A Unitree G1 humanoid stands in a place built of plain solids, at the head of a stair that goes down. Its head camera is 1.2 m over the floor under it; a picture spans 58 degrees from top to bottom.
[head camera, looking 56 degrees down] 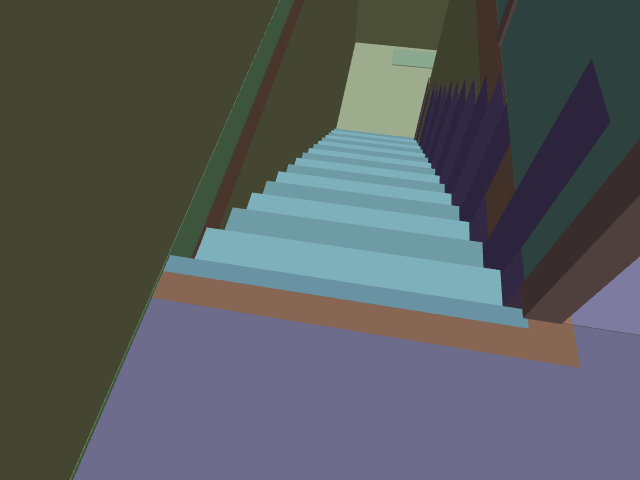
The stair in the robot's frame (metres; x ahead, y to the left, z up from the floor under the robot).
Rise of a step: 0.18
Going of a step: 0.25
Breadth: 1.13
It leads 10 degrees to the right of straight ahead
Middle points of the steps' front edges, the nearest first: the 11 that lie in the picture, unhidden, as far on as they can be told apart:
0.65 -0.07 0.00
0.90 -0.11 -0.18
1.15 -0.15 -0.37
1.39 -0.20 -0.55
1.64 -0.24 -0.74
1.88 -0.28 -0.92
2.13 -0.33 -1.11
2.38 -0.37 -1.29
2.62 -0.41 -1.48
2.87 -0.45 -1.66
3.12 -0.50 -1.85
